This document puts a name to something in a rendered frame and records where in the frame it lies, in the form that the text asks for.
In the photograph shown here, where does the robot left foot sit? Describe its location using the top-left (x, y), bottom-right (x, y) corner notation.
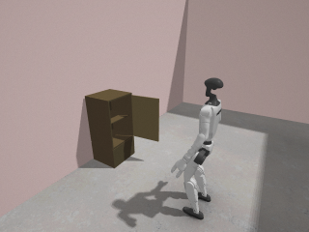
top-left (183, 206), bottom-right (204, 220)

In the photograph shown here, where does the left robot forearm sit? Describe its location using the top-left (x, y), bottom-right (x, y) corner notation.
top-left (183, 133), bottom-right (206, 163)

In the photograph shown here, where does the cupboard door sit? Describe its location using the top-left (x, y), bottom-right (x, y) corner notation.
top-left (131, 95), bottom-right (159, 142)

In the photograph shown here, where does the robot left hand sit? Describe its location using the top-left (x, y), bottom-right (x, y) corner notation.
top-left (171, 159), bottom-right (187, 179)

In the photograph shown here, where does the left robot shin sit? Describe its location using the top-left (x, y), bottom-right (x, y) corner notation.
top-left (183, 182), bottom-right (199, 214)

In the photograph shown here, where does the left robot upper arm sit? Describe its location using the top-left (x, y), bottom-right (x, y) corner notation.
top-left (200, 105), bottom-right (212, 142)

